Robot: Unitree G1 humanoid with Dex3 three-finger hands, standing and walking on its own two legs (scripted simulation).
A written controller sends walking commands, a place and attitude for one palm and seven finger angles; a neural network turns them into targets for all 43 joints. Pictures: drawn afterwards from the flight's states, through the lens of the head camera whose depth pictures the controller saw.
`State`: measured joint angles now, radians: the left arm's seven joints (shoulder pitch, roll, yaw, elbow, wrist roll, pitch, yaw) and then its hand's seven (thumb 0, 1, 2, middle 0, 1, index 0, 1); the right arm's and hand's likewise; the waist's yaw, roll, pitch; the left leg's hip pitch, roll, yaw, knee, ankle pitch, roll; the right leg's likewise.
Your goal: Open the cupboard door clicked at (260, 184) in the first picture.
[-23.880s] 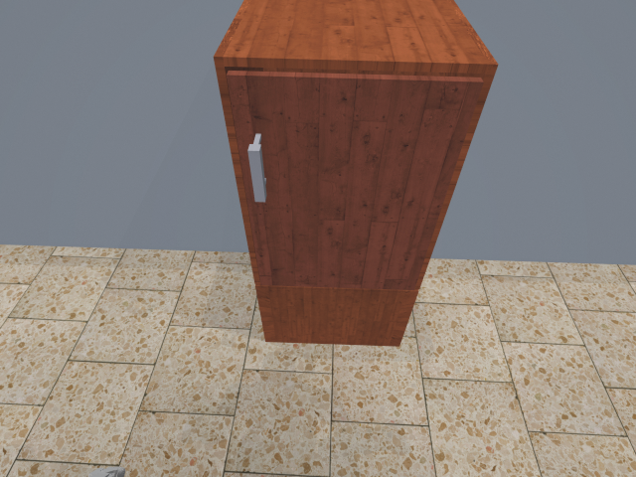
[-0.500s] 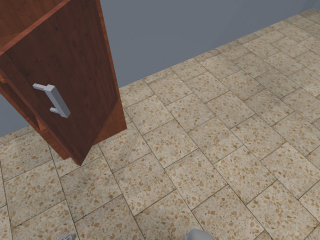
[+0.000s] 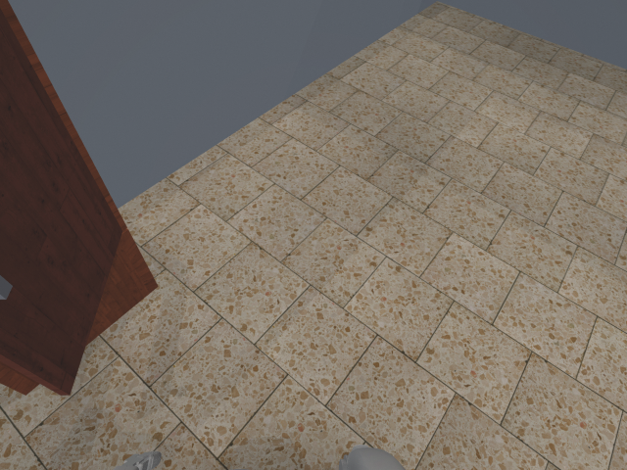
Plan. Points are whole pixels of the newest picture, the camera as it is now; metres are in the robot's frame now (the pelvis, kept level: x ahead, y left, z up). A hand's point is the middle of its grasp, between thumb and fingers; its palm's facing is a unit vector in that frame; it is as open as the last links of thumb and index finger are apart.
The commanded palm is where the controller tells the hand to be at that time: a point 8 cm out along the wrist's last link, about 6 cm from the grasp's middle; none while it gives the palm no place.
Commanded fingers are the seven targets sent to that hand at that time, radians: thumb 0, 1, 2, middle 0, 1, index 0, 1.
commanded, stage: walk to a spot facing it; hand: left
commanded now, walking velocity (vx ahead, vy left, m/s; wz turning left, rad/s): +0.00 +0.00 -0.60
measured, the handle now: out of the picture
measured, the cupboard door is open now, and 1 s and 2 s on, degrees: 41 41 41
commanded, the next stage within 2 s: turn to face it in 1.78 s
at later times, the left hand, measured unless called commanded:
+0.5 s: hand (205, 467) +0.14 +0.15 -0.16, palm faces -0.25 -0.95 -0.18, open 7.4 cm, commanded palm none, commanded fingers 0.00 0.90 0.90 -0.20 -0.30 -0.20 -0.30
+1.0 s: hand (349, 264) +0.49 -0.05 -0.14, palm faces -0.62 -0.76 -0.20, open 7.4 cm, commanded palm none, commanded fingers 0.00 0.90 0.90 -0.20 -0.30 -0.20 -0.30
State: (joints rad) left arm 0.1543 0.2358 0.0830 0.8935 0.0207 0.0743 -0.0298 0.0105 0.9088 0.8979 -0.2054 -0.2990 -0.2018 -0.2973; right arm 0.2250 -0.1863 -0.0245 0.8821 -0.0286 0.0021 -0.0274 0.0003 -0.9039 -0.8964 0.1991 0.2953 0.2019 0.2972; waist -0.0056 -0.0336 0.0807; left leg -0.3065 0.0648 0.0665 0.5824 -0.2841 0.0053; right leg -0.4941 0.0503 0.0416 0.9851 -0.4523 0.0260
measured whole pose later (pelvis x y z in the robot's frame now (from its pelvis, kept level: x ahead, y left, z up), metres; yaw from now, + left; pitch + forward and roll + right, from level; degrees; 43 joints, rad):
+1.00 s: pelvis +0.25 -0.10 +0.00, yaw -34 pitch +2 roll +1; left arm 0.02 0.20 0.07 0.92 0.03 0.01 -0.05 0.01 0.91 0.90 -0.20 -0.30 -0.19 -0.30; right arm 0.50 -0.15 -0.03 1.07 -0.04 -0.04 0.00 0.00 -0.90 -0.90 0.20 0.30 0.20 0.30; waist -0.09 0.00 0.07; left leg -0.04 0.11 0.30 0.40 -0.36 -0.06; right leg -0.48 -0.06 -0.11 0.64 -0.22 -0.04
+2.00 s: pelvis +0.59 -0.42 -0.01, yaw -43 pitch +0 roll +1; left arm 0.10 0.20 0.05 0.99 0.01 -0.06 -0.01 0.01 0.92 0.90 -0.20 -0.30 -0.20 -0.30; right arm 0.43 -0.16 -0.04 1.15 0.00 -0.01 -0.01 0.00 -0.91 -0.90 0.20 0.30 0.20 0.30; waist -0.05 0.02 0.10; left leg -0.27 0.09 0.10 1.04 -0.52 -0.03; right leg -0.38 -0.05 -0.15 0.64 -0.27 -0.06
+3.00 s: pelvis +0.69 -0.54 -0.01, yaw -8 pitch +2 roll +2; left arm 0.27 0.21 0.04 0.90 0.02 0.01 0.01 0.01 0.91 0.90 -0.21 -0.30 -0.20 -0.30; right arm 0.07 -0.26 -0.07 0.89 -0.01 0.05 0.04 0.00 -0.91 -0.90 0.20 0.29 0.20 0.30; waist 0.01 -0.05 0.11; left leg -0.33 0.01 0.11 0.59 -0.25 -0.01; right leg -0.23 -0.17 -0.24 0.69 -0.44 0.04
